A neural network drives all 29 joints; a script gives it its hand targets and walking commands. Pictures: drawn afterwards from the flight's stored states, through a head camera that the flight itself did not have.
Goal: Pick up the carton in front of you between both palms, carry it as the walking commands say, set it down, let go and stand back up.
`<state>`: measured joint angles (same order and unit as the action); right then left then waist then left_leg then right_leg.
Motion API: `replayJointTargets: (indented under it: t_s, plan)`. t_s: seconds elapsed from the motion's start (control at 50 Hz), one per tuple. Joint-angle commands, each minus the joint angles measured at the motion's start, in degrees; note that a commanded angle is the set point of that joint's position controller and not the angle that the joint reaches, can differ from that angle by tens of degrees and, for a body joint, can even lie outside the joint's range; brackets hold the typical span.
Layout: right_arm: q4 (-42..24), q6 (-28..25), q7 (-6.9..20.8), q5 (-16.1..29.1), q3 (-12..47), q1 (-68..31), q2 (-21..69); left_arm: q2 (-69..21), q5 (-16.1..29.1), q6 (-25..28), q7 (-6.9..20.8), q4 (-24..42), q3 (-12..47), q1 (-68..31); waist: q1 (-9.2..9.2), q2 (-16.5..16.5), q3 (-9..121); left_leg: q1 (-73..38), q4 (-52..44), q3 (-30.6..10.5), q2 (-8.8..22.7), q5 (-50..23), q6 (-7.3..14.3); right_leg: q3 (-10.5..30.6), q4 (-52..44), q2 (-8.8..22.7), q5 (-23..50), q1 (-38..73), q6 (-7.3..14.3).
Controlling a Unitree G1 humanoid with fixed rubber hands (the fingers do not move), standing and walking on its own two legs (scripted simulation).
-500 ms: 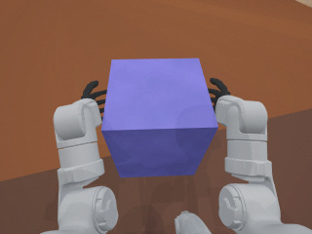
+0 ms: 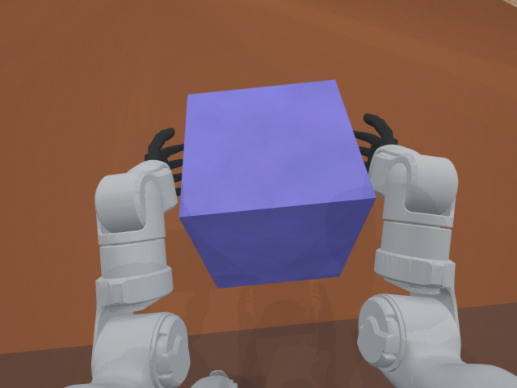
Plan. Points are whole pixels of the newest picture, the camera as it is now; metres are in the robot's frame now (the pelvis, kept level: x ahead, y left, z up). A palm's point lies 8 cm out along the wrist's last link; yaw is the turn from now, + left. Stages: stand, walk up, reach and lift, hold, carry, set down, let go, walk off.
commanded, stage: carry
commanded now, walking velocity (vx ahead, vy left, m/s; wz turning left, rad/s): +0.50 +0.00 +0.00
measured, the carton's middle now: (270, 194) +0.39 +0.01 +0.11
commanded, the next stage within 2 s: none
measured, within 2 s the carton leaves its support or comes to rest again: neither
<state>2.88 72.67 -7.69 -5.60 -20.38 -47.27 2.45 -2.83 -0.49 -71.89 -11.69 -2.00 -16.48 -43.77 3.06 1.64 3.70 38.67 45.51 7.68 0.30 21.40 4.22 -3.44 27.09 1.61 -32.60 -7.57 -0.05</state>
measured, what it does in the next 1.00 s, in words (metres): climbs: left foot 0.05 m higher, then right foot 0.04 m higher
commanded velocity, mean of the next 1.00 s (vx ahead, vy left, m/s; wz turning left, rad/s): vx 0.50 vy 0.00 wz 0.00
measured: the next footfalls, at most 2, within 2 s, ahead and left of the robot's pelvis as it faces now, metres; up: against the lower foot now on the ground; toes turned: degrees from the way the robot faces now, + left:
left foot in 0.02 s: +0.18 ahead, +0.10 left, +0.05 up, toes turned +6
right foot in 0.38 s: +0.43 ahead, -0.10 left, +0.09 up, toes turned -3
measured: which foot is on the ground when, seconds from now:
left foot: up 0.00-0.00, down 0.02-0.42, up 0.44-0.80, down 0.82-1.00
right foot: down 0.00-0.04, up 0.06-0.36, down 0.38-0.84, up 0.86-1.00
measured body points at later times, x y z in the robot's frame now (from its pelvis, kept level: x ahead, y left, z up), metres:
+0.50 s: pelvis +0.32 -0.03 +0.06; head +0.32 -0.02 +0.51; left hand +0.68 +0.16 +0.22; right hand +0.72 -0.14 +0.22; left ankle +0.19 +0.08 -0.57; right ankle +0.39 -0.10 -0.65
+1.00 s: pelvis +0.65 +0.03 +0.09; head +0.68 +0.03 +0.54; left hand +1.05 +0.14 +0.24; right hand +1.02 -0.16 +0.23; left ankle +0.64 +0.08 -0.64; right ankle +0.60 -0.10 -0.54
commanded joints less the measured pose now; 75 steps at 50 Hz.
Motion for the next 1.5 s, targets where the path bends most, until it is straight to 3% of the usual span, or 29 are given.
replayJointTargets:
  t_s: [0.0, 0.08, 0.24, 0.32, 0.34, 0.36, 0.38, 0.42, 0.46, 0.54, 0.64, 0.68, 0.74, 0.76, 0.78, 0.8, 0.86, 0.9, 0.96, 1.06, 1.14, 1.16, 1.18, 1.2, 1.22, 1.28, 1.32, 1.4, 1.48]
  plan:
    - [3.7, 0.3, 5.3, 17.9, 33.3, -31.9, 48.9, -48.3, 14.3, -0.4, 6.1, 6.9, 33.4, -46.3, -7.65, -21.8, 33.8, -56.7, -23.8, -50.4, 18.0, -5.5, 12.2, 6.8, 53.3, -6.2, 2.8, -34.3, 0.7]
    - [-5.1, -0.2, 7.2, 27.1, 40.3, -45.4, 55.9, -48.1, 6.1, -0.2, 4.4, 2.5, 26.4, -40.4, -6.91, -3.3, 23.3, -45.6, -17.5, -31.6, 13.6, -17.3, 10.3, 5.9, 54.2, -1.8, 4.3, -41.3, 3.1]
    - [-6.8, -1.9, 6.0, 27.3, 40.1, -49.7, 55.4, -49.4, 6.6, -0.6, 6.4, -3.1, 26.0, -37.3, -7.15, -6.9, 21.3, -42.0, -23.4, -18.5, 12.8, -13.0, 9.8, -0.1, 25.1, 1.4, 8.3, -34.1, 3.2]
    - [1.2, -0.3, 5.3, 22.0, 35.5, -38.7, 50.4, -45.7, 6.8, -1.8, 6.7, -4.5, 28.0, -38.9, -0.48, -9.7, 22.3, -26.6, -16.4, -8.9, 11.7, -17.3, 5.2, -9.9, 12.0, -4.9, 13.6, -5.3, 4.2]
    - [0.7, 0.2, 5.0, 22.2, 36.4, -42.5, 49.5, -44.5, 6.2, -2.1, 6.7, -9.1, 25.6, -36.2, 3.91, -0.1, 26.4, -20.5, -0.1, -2.8, 7.1, -29.0, 2.1, -4.7, 9.3, -5.3, 10.5, 10.3, 6.7]
    - [2.6, 0.7, 4.6, 19.8, 33.9, -39.0, 47.3, -43.9, 7.1, -2.1, 6.4, -11.1, 26.1, -36.1, 4.69, 14.3, 30.0, -8.3, 20.5, -1.0, 0.0, -18.3, -2.9, 24.8, 0.4, 9.0, 1.4, 18.4, 13.2]
    - [3.3, 1.0, 4.0, 19.0, 32.2, -40.0, 48.7, -45.2, 7.7, -1.4, 6.4, -8.5, 26.7, -39.5, 2.21, 25.2, 29.1, 5.2, 29.0, -5.2, -7.8, 10.7, -4.0, 49.3, -11.2, 15.5, 8.3, 25.0, 18.0]
    - [6.3, 0.8, 4.1, 17.4, 28.9, -37.1, 49.6, -52.1, 15.2, -1.1, 7.0, 1.1, 31.5, -45.9, 2.82, 2.2, 24.8, 6.5, 38.5, -8.1, -2.0, 8.3, -1.2, 39.8, -3.8, 15.5, 23.8, 14.5, 16.5]
    - [2.1, -0.4, 3.1, 12.4, 26.7, -38.7, 46.8, -58.4, 19.2, -0.4, 8.3, -1.5, 35.4, -51.6, 1.33, -4.2, 25.2, 6.2, 33.8, -9.7, 1.5, 6.0, 0.0, 30.5, -1.9, 14.3, 23.3, 12.1, 14.9]
    - [2.4, -1.9, 4.2, 8.7, 25.7, -33.5, 48.5, -64.0, 23.3, 2.8, 9.3, 4.0, 38.4, -52.9, 1.97, 0.5, 22.4, 7.5, 21.4, -6.2, 2.2, 4.7, -1.3, 22.4, -5.2, 12.4, 19.7, 11.0, 13.7]
    - [3.4, -0.8, 4.1, 9.1, 29.2, -33.2, 45.2, -58.1, 22.6, 1.8, 8.5, 8.1, 38.7, -50.8, 3.08, 6.3, 21.7, 0.9, -1.4, -0.9, -0.4, -6.3, -2.0, 11.5, -6.2, 9.3, 35.9, 12.7, 10.9]
    - [7.5, 0.5, 4.4, 9.6, 28.8, -28.2, 46.2, -54.0, 19.9, 1.2, 8.5, 7.8, 37.0, -46.4, 1.94, 7.2, 22.5, -7.5, -7.4, 1.8, -1.3, -7.9, -1.3, 5.4, -4.8, 8.8, 40.2, 11.1, 9.1]
    - [2.3, 0.5, 5.1, 13.3, 32.4, -34.2, 46.8, -54.7, 18.7, 0.9, 8.1, 8.4, 37.4, -45.6, -6.59, 4.2, 30.3, -36.9, -13.2, 6.0, -6.0, -9.0, 0.1, -1.3, 13.8, 6.7, 57.6, 1.5, 4.2]
    - [1.4, 1.1, 5.5, 14.8, 33.3, -32.2, 45.4, -51.7, 17.4, -0.1, 7.5, 6.0, 35.6, -44.6, -9.17, 0.1, 29.9, -46.8, -16.1, -7.8, 4.3, -2.8, 1.4, 0.0, 26.7, 3.9, 43.8, -9.1, 1.4]
    - [3.2, 1.2, 5.2, 14.9, 33.5, -33.1, 47.0, -50.2, 12.8, -0.5, 6.9, 3.9, 32.5, -41.9, -6.92, -15.1, 31.3, -55.0, -17.3, -30.2, 17.1, -8.5, 8.1, 0.4, 40.4, -2.5, 12.1, -26.2, 0.3]
    - [0.3, 1.0, 5.2, 16.1, 34.9, -31.6, 47.5, -48.9, 12.4, -0.9, 6.2, 5.8, 32.5, -43.4, -7.06, -15.9, 30.2, -57.2, -22.2, -43.9, 18.8, -22.0, 11.9, 4.1, 52.2, -7.3, 3.1, -35.4, 1.0]
    - [1.2, 1.1, 6.2, 22.0, 37.8, -38.1, 53.7, -46.3, 8.5, -1.3, 5.1, 2.5, 29.7, -42.3, -7.86, -1.6, 26.3, -50.5, -19.1, -33.6, 17.4, -29.6, 13.1, 6.9, 55.2, -1.9, 6.4, -42.5, 2.2]
    - [-4.2, -0.1, 7.4, 27.2, 41.7, -42.8, 56.2, -46.8, 5.1, -0.7, 4.9, -0.9, 25.7, -34.4, -6.6, -0.1, 25.5, -46.1, -19.9, -25.6, 14.5, -28.6, 8.1, 5.4, 46.1, 0.2, 10.1, -37.8, 2.8]
    - [-4.6, -2.1, 7.8, 27.9, 39.9, -41.7, 56.2, -49.4, 6.9, 0.1, 5.2, -0.4, 29.5, -37.6, -6.92, -11.7, 22.0, -46.9, -19.9, -19.8, 12.3, -45.9, 1.8, 0.5, 36.0, -0.9, 14.5, -37.8, 2.5]
    - [-2.1, -4.4, 8.5, 24.7, 40.6, -34.9, 60.4, -54.4, 5.8, 2.8, 6.9, -2.7, 31.1, -31.4, -8.52, -6.9, 18.4, -50.1, -21.0, -12.7, 10.2, -54.4, 2.7, -4.9, 11.3, -2.8, 25.7, -34.9, 1.7]
    - [-7.8, -6.2, 7.9, 24.1, 42.8, -36.9, 59.8, -57.2, 6.8, 4.8, 8.9, -3.3, 32.1, -26.0, -3.96, -7.4, 25.1, -42.6, -8.9, -1.9, 8.1, -69.4, -0.5, -12.3, -3.6, -8.8, 36.2, -4.8, 3.9]
    - [-0.8, -5.9, 8.1, 22.0, 39.4, -27.4, 58.0, -56.4, 9.0, 5.0, 9.0, 0.1, 35.5, -29.3, -0.72, -11.1, 26.5, -33.8, -0.4, 0.6, 5.9, -58.4, -2.7, -9.7, -2.4, -5.6, 37.8, 8.6, 6.2]
    - [-0.6, -6.3, 8.4, 19.7, 40.1, -24.5, 58.1, -56.4, 8.4, 5.3, 9.2, -0.5, 36.9, -26.1, 2.92, -4.9, 29.6, -21.2, 11.7, -1.3, 1.1, -37.0, -3.9, 7.4, -3.1, 5.1, 40.3, 21.0, 9.9]
    - [-2.3, -6.1, 8.4, 19.8, 40.6, -22.9, 59.7, -55.4, 8.2, 5.6, 9.1, -0.9, 36.9, -23.5, 0.55, 11.8, 33.3, -2.4, 30.7, -2.5, -6.6, 6.7, -6.4, 34.0, -4.5, 19.8, 50.2, 32.7, 19.9]
    - [-3.4, -6.2, 8.0, 17.7, 39.2, -20.4, 56.3, -56.4, 8.3, 5.2, 9.4, -2.0, 36.9, -20.6, -0.38, 10.9, 33.3, 2.4, 39.4, -9.0, -4.4, 7.0, -3.9, 36.2, -6.7, 19.7, 41.5, 31.5, 21.4]
    - [-9.9, -6.2, 7.9, 16.3, 40.7, -11.3, 59.5, -65.5, 16.6, 6.1, 11.8, 11.3, 45.7, -18.9, -2.31, -2.8, 27.3, 1.1, 25.2, -9.6, 3.6, -1.4, -3.2, 25.5, -9.8, 17.1, 37.9, 17.7, 13.0]
    - [-11.8, -7.1, 8.2, 14.5, 42.0, -6.5, 60.8, -66.8, 19.6, 6.5, 12.9, 20.3, 49.9, -22.4, -2.64, -1.1, 24.9, -1.8, 15.2, -6.6, 2.7, -3.5, -4.0, 19.9, -10.8, 15.6, 42.2, 14.0, 8.3]
    - [-21.8, -8.2, 9.1, 15.2, 52.0, 3.8, 61.6, -64.7, 18.0, 6.2, 14.6, 20.5, 52.0, -3.3, -1.63, 7.1, 22.7, -1.3, -0.6, -3.1, 1.5, -7.3, -5.6, 11.0, -12.8, 11.9, 51.9, 15.8, 9.6]
    - [-26.4, -7.5, 8.6, 17.6, 55.4, 10.1, 60.6, -61.2, 19.0, 5.5, 15.9, 26.0, 53.2, 4.6, -1.81, 6.1, 21.5, -0.9, -7.0, -0.5, 0.7, -16.4, -5.4, 5.3, -12.3, 10.6, 61.0, 19.9, 6.9]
